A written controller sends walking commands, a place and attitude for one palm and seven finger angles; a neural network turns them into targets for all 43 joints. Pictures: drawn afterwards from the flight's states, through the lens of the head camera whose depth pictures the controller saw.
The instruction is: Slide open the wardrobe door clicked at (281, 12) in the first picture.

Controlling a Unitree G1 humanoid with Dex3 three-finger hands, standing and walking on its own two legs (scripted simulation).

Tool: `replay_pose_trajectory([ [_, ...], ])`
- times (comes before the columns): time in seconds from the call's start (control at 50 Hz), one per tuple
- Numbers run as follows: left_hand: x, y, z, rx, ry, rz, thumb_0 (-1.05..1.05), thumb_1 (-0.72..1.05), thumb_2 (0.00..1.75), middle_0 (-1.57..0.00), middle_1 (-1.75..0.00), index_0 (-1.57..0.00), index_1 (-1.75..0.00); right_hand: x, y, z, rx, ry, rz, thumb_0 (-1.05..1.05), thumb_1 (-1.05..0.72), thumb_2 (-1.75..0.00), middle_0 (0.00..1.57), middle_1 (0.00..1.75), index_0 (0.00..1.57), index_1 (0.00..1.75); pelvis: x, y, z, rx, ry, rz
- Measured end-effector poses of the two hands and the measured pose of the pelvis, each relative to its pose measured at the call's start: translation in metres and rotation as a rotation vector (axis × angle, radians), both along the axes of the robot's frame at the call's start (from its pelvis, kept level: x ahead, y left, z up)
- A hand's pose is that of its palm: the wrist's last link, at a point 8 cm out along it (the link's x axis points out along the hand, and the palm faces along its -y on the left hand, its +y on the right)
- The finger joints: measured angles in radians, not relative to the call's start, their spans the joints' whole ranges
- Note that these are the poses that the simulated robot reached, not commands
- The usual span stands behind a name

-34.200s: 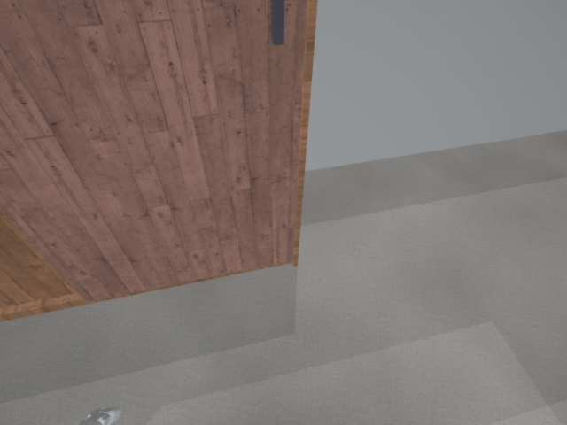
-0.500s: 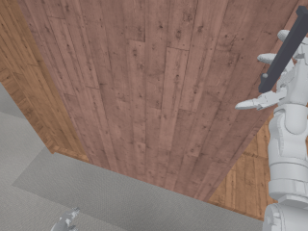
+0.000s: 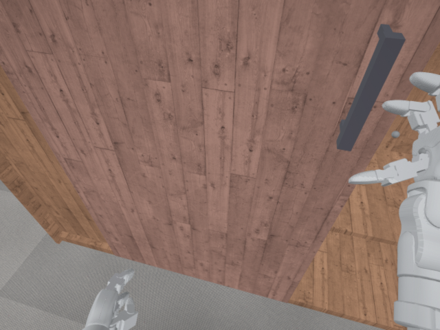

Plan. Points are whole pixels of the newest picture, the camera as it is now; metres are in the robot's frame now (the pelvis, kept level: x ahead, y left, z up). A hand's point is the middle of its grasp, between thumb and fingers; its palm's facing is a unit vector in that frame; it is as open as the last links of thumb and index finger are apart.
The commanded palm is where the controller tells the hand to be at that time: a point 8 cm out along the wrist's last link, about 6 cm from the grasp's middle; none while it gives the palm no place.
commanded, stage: slip the hand off the handle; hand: right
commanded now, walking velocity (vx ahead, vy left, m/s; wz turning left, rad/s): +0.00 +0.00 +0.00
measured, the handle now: (362, 92) +0.39 -0.19 +0.28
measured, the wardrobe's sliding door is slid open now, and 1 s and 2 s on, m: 0.45 0.45 0.45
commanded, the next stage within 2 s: draw the hand back to the body in 0.92 s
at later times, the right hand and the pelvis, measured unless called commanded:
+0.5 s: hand (420, 183) +0.24 -0.21 +0.25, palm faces +0.27 +0.96 -0.01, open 14.8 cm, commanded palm +0.21 -0.24 +0.23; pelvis -0.01 +0.01 +0.00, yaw -2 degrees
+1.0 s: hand (415, 202) +0.21 -0.20 +0.25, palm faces +0.26 +0.97 -0.05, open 14.8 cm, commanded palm +0.18 -0.24 +0.23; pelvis -0.01 +0.02 +0.00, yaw -3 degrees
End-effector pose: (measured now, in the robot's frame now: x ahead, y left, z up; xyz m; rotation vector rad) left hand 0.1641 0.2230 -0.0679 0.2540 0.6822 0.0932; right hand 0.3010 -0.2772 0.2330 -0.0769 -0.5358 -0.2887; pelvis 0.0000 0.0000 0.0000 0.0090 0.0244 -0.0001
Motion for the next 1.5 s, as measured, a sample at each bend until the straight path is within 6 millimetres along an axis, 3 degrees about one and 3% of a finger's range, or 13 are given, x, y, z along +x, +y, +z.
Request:
replay_pose_trajectory([
  [0.12, -0.011, 0.001, -0.008, 0.016, 0.047, -0.019, 0.01, 0.9, 0.9, -0.2, -0.3, -0.2, -0.3, -0.015, -0.018, 0.006, -0.008, -0.035, 0.002, -0.01, 0.56, -0.19, 0.35, 1.17, 0.25, 1.14, -0.002, -0.003, -0.001, 0.005, -0.003, -0.019],
  [0.28, -0.012, -0.004, -0.007, -0.003, 0.006, -0.039, 0.01, 0.9, 0.9, -0.2, -0.3, -0.2, -0.3, -0.039, 0.008, -0.001, -0.011, -0.036, 0.116, -0.01, 0.56, -0.19, 0.27, 1.15, 0.25, 1.15, -0.005, -0.004, -0.002, 0.001, -0.026, -0.017],
  [0.54, 0.017, -0.019, 0.008, -0.031, -0.118, -0.164, 0.01, 0.9, 0.9, -0.2, -0.3, -0.2, -0.3, -0.102, 0.023, 0.008, -0.046, -0.085, 0.024, -0.01, 0.57, -0.19, 0.25, 1.15, 0.25, 1.15, -0.016, 0.009, -0.005, -0.003, -0.068, -0.044],
  [0.68, 0.022, -0.017, 0.012, -0.039, -0.151, -0.172, 0.01, 0.9, 0.9, -0.2, -0.3, -0.2, -0.3, -0.107, 0.041, 0.004, -0.061, -0.044, 0.076, -0.01, 0.56, -0.19, 0.25, 1.15, 0.25, 1.15, -0.018, 0.018, -0.004, -0.008, -0.074, -0.047],
  [0.86, 0.02, -0.002, 0.008, -0.015, -0.13, -0.167, 0.01, 0.9, 0.9, -0.2, -0.3, -0.2, -0.3, -0.127, 0.026, 0.006, -0.058, -0.07, -0.001, -0.01, 0.56, -0.19, 0.25, 1.15, 0.25, 1.15, -0.011, 0.025, -0.003, -0.003, -0.083, -0.054],
  [1.04, 0.023, 0.004, 0.005, 0.004, -0.125, -0.15, 0.01, 0.9, 0.9, -0.2, -0.3, -0.2, -0.3, -0.114, 0.033, 0.002, -0.078, -0.045, 0.065, -0.01, 0.56, -0.19, 0.25, 1.15, 0.25, 1.15, -0.005, 0.022, -0.003, -0.005, -0.067, -0.055],
  [1.16, 0.03, -0.003, 0.007, -0.037, -0.136, -0.119, 0.02, 0.9, 0.9, -0.2, -0.3, -0.2, -0.3, -0.113, 0.027, -0.005, -0.087, 0.143, 0.064, -0.01, 0.56, -0.19, 0.25, 1.15, 0.25, 1.15, 0.003, 0.017, -0.001, -0.009, -0.064, -0.039],
  [1.26, 0.044, -0.015, 0.013, -0.07, -0.163, -0.125, 0.02, 0.9, 0.9, -0.2, -0.3, -0.2, -0.3, -0.131, 0.015, -0.011, -0.037, 0.304, 0.026, -0.01, 0.56, -0.2, 0.25, 1.15, 0.25, 1.15, 0.006, 0.012, 0.002, -0.008, -0.077, -0.043],
  [1.38, 0.062, -0.033, 0.029, -0.076, -0.235, -0.185, 0.02, 0.9, 0.9, -0.2, -0.3, -0.2, -0.3, -0.155, 0.009, -0.012, 0.067, 0.343, 0.011, -0.01, 0.56, -0.2, 0.25, 1.15, 0.25, 1.15, -0.002, 0.009, 0.002, -0.006, -0.107, -0.067],
  [1.5, 0.065, -0.049, 0.045, -0.084, -0.293, -0.224, 0.01, 0.9, 0.9, -0.2, -0.3, -0.2, -0.3, -0.156, 0.013, -0.016, 0.077, 0.373, 0.005, -0.01, 0.55, -0.2, 0.25, 1.14, 0.25, 1.15, -0.017, 0.011, 0.001, -0.01, -0.13, -0.074],
])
